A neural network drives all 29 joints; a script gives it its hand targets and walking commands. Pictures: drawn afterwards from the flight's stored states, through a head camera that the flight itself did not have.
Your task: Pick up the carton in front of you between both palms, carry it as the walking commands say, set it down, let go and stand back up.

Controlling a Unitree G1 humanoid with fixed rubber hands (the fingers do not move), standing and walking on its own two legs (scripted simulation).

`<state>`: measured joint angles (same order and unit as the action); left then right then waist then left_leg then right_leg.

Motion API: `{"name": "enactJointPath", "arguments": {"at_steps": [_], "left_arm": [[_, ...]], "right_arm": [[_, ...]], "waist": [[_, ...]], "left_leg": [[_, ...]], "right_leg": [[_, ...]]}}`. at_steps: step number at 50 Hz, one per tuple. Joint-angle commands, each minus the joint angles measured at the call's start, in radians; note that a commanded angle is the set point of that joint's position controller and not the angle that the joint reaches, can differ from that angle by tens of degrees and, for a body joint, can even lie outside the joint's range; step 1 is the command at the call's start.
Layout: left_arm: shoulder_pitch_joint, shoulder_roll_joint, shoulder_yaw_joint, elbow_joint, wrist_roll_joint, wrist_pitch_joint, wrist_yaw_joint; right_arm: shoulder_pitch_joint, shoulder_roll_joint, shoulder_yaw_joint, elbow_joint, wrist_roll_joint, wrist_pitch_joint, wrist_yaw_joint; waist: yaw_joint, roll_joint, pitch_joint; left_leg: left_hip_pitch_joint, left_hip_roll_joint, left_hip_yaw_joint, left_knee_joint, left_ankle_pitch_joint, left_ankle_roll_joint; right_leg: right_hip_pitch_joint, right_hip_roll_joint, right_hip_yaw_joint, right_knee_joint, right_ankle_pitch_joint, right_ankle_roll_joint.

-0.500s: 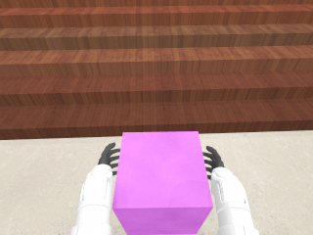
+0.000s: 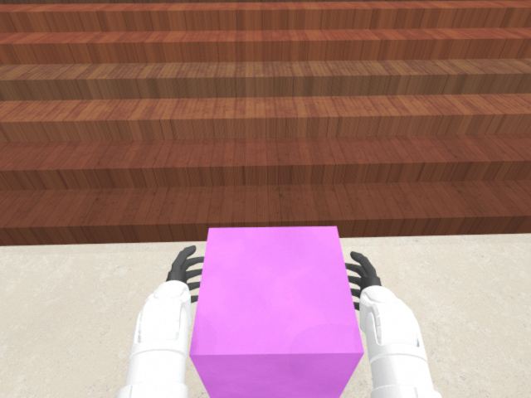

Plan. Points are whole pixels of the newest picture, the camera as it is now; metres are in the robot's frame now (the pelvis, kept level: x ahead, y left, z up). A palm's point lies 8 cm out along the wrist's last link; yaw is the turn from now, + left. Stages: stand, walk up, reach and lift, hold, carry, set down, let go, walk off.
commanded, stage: hold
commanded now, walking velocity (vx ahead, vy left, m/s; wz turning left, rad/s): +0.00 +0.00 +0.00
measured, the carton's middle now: (273, 319) +0.28 +0.00 -0.03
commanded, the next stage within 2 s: carry in 0.14 s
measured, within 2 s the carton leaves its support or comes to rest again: neither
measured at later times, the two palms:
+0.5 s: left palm (196, 238) +0.36 +0.13 +0.08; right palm (376, 249) +0.34 -0.17 +0.07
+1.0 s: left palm (230, 158) +0.61 +0.10 +0.08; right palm (361, 161) +0.61 -0.20 +0.07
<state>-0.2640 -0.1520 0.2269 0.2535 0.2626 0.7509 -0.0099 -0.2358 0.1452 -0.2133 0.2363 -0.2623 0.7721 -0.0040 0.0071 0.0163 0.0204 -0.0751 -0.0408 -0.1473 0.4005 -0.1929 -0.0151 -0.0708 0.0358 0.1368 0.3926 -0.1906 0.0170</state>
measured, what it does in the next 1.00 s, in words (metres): walks ahead: left foot, then right foot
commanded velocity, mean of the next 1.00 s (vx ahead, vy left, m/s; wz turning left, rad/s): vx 0.45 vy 0.00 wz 0.00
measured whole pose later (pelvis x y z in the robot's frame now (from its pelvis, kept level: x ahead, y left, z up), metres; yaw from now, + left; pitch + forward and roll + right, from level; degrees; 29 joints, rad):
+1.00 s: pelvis +0.36 -0.05 -0.02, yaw +2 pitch +4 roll +0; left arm -0.10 -0.13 0.07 -0.44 0.05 1.22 0.13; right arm -0.09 0.13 -0.11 -0.47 -0.04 1.27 -0.14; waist -0.02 0.03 -0.10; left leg -0.27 0.10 0.06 1.03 -0.46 -0.01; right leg -0.43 -0.03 -0.26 0.61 -0.26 -0.10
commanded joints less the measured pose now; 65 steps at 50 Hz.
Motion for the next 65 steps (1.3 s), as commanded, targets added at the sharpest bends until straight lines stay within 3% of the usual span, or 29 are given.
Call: {"name": "enactJointPath", "arguments": {"at_steps": [1,5,6,7,9,12,15,18,20,23,25,26,28,31,32,33,34,35,37,39,42,45,46,47,48,51,55,57,65], "left_arm": [[-0.529,-0.994,-0.597,-0.026,-0.264,-0.023,-0.241],[-0.586,-0.977,-0.549,0.022,-0.251,-0.025,-0.246],[-0.588,-0.993,-0.551,0.039,-0.251,-0.031,-0.244],[-0.583,-0.981,-0.575,-0.05,-0.276,-0.028,-0.236],[-0.629,-0.939,-0.603,-0.112,-0.311,-0.006,-0.209],[-0.553,-0.928,-0.637,-0.139,-0.317,0.036,-0.178],[-0.549,-0.901,-0.691,-0.263,-0.357,0.112,-0.151],[-0.594,-0.896,-0.738,-0.359,-0.404,0.199,-0.123],[-0.577,-0.909,-0.749,-0.368,-0.452,0.247,-0.106],[-0.485,-0.861,-0.8,-0.468,-0.508,0.31,-0.085],[-0.371,-0.848,-0.754,-0.472,-0.475,0.34,-0.062],[-0.366,-0.856,-0.779,-0.529,-0.472,0.354,-0.049],[-0.332,-0.864,-0.807,-0.643,-0.49,0.39,-0.027],[-0.273,-0.849,-0.831,-0.772,-0.508,0.423,-0.014],[-0.257,-0.869,-0.852,-0.784,-0.529,0.43,-0.02],[-0.263,-0.866,-0.83,-0.812,-0.541,0.44,-0.029],[-0.273,-0.846,-0.828,-0.804,-0.544,0.46,-0.031],[-0.324,-0.823,-0.873,-0.87,-0.565,0.47,-0.039],[-0.319,-0.824,-0.86,-0.842,-0.585,0.477,-0.041],[-0.248,-0.83,-0.828,-0.796,-0.576,0.484,-0.034],[-0.2,-0.821,-0.804,-0.797,-0.549,0.482,-0.018],[-0.152,-0.819,-0.79,-0.777,-0.52,0.477,-0.005],[-0.119,-0.818,-0.782,-0.783,-0.511,0.479,-0.008],[-0.151,-0.767,-0.767,-0.783,-0.503,0.486,-0.001],[-0.163,-0.745,-0.74,-0.767,-0.482,0.494,-0.005],[-0.261,-0.859,-0.82,-0.805,-0.53,0.478,-0.03],[-0.321,-0.869,-0.869,-0.794,-0.572,0.466,-0.061],[-0.37,-0.825,-0.865,-0.828,-0.608,0.46,-0.067],[-0.461,-0.656,-0.801,-0.79,-0.598,0.494,-0.015]], "right_arm": [[-0.625,0.953,0.587,-0.083,0.272,-0.061,0.257],[-0.671,0.931,0.541,-0.058,0.247,-0.062,0.255],[-0.68,0.965,0.571,-0.028,0.254,-0.055,0.259],[-0.715,0.941,0.586,-0.158,0.306,-0.065,0.251],[-0.676,0.912,0.576,-0.12,0.324,-0.036,0.236],[-0.677,0.913,0.658,-0.194,0.35,0.005,0.215],[-0.631,0.914,0.704,-0.26,0.396,0.078,0.189],[-0.638,0.867,0.73,-0.328,0.417,0.164,0.146],[-0.636,0.864,0.715,-0.406,0.436,0.209,0.113],[-0.532,0.84,0.748,-0.495,0.449,0.278,0.074],[-0.577,0.86,0.823,-0.614,0.499,0.327,0.071],[-0.578,0.832,0.844,-0.659,0.525,0.343,0.07],[-0.513,0.86,0.846,-0.691,0.584,0.369,0.073],[-0.346,0.86,0.82,-0.711,0.575,0.399,0.059],[-0.322,0.87,0.817,-0.768,0.562,0.399,0.053],[-0.317,0.846,0.811,-0.801,0.542,0.409,0.044],[-0.279,0.829,0.785,-0.747,0.52,0.42,0.034],[-0.27,0.83,0.784,-0.786,0.498,0.422,0.028],[-0.33,0.859,0.805,-0.809,0.534,0.439,0.019],[-0.347,0.834,0.814,-0.856,0.534,0.448,0.012],[-0.348,0.833,0.839,-0.858,0.583,0.457,0.025],[-0.315,0.793,0.842,-0.875,0.589,0.465,0.035],[-0.346,0.777,0.849,-0.921,0.593,0.468,0.036],[-0.306,0.768,0.844,-0.836,0.586,0.484,0.045],[-0.363,0.75,0.822,-0.848,0.573,0.492,0.047],[-0.371,0.834,0.859,-0.829,0.588,0.467,0.066],[-0.343,0.865,0.839,-0.764,0.529,0.428,0.055],[-0.337,0.848,0.8,-0.736,0.496,0.419,0.036],[-0.525,0.676,0.778,-0.845,0.524,0.451,-0.021]], "waist": [[0.005,0.003,-0.213],[-0.021,-0.044,-0.224],[0.009,-0.014,-0.234],[-0.011,-0.006,-0.237],[-0.01,0.038,-0.248],[-0.004,-0.109,-0.324],[0.0,-0.148,-0.371],[-0.023,0.179,-0.252],[-0.03,0.192,-0.221],[-0.011,0.021,-0.326],[0.02,-0.373,-0.317],[0.022,-0.299,-0.286],[0.026,-0.12,-0.285],[-0.017,-0.091,-0.426],[-0.031,-0.047,-0.48],[-0.044,0.155,-0.459],[-0.046,0.235,-0.372],[-0.058,0.236,-0.346],[-0.051,0.081,-0.31],[-0.043,0.072,-0.292],[-0.027,0.14,-0.309],[-0.002,0.07,-0.411],[0.027,0.008,-0.467],[0.025,-0.263,-0.473],[0.02,-0.316,-0.396],[0.013,-0.02,-0.355],[0.003,-0.116,-0.331],[0.011,-0.106,-0.305],[0.051,-0.138,-0.245]], "left_leg": [[-0.018,-0.059,0.09,-0.062,-0.002,-0.018],[0.017,-0.039,0.082,-0.074,-0.036,0.008],[0.001,-0.049,0.089,-0.068,-0.046,0.01],[-0.139,0.107,0.023,-0.011,-0.263,0.031],[-0.204,0.114,-0.018,-0.061,-0.59,0.049],[-0.168,0.056,0.146,0.128,-0.256,0.006],[-0.121,0.029,0.191,0.101,-0.276,-0.006],[-0.086,0.261,-0.151,-0.155,-0.582,0.117],[-0.043,0.324,-0.186,-0.18,-0.449,0.166],[-0.266,0.223,0.079,0.046,-0.343,0.084],[-0.61,0.078,0.275,0.381,-0.311,0.008],[-0.675,0.091,0.259,0.372,-0.343,0.018],[-0.64,0.078,0.28,0.298,-0.356,0.013],[-0.166,0.055,0.36,0.007,-0.031,0.02],[0.142,0.103,0.249,-0.061,-0.023,0.061],[0.377,0.314,-0.066,-0.109,-0.028,0.137],[0.462,0.458,-0.289,-0.115,0.215,0.242],[0.456,0.495,-0.292,-0.098,0.248,0.303],[0.388,0.441,-0.143,-0.136,0.264,0.236],[0.373,0.38,0.004,-0.119,0.433,0.172],[0.131,0.31,0.19,-0.14,0.276,0.106],[-0.061,0.208,0.386,0.198,0.424,0.037],[-0.224,0.163,0.383,0.369,0.243,0.014],[-0.454,0.071,0.344,0.614,-0.146,-0.013],[-0.627,0.064,0.231,0.802,-0.312,0.016],[-0.664,0.171,0.15,0.861,-0.169,0.05],[-0.555,0.165,0.207,0.632,-0.044,0.03],[-0.627,0.155,0.263,0.59,0.002,0.036],[-0.547,0.063,0.363,0.226,0.09,0.068]], "right_leg": [[0.037,0.056,-0.075,-0.066,-0.007,-0.018],[-0.022,0.064,-0.088,-0.062,-0.06,-0.018],[0.0,0.051,-0.072,-0.067,-0.079,-0.006],[-0.112,-0.108,-0.022,-0.004,-0.242,-0.006],[-0.199,-0.086,-0.014,-0.005,-0.549,-0.026],[-0.166,-0.129,-0.011,-0.032,-0.376,-0.049],[-0.189,-0.161,0.002,-0.047,-0.477,-0.069],[-0.437,-0.042,-0.198,0.255,-0.347,-0.008],[-0.493,-0.063,-0.252,0.266,-0.262,-0.001],[-0.024,-0.098,-0.25,-0.002,-0.128,-0.015],[0.226,-0.374,0.207,-0.141,-0.206,-0.139],[0.249,-0.429,0.227,-0.129,-0.083,-0.207],[0.201,-0.403,0.152,-0.096,0.122,-0.222],[0.064,-0.237,-0.183,0.114,0.194,-0.079],[-0.163,-0.194,-0.289,0.278,0.221,-0.027],[-0.496,-0.128,-0.349,0.497,-0.02,0.017],[-0.746,-0.058,-0.31,0.574,-0.331,0.005],[-0.807,-0.108,-0.205,0.571,-0.387,-0.019],[-0.848,-0.113,-0.22,0.615,-0.357,-0.025],[-0.806,-0.116,-0.26,0.494,-0.234,-0.027],[-0.463,-0.074,-0.319,0.224,-0.04,-0.023],[0.044,-0.009,-0.443,0.05,0.088,-0.043],[0.237,-0.117,-0.255,0.061,-0.064,-0.079],[0.318,-0.397,0.203,-0.098,-0.228,-0.156],[0.314,-0.48,0.393,-0.174,-0.169,-0.253],[0.186,-0.433,0.18,-0.171,0.025,-0.219],[0.072,-0.339,-0.07,-0.218,0.01,-0.139],[0.125,-0.326,-0.135,-0.214,0.207,-0.149],[0.204,-0.264,-0.256,-0.11,0.543,-0.156]]}}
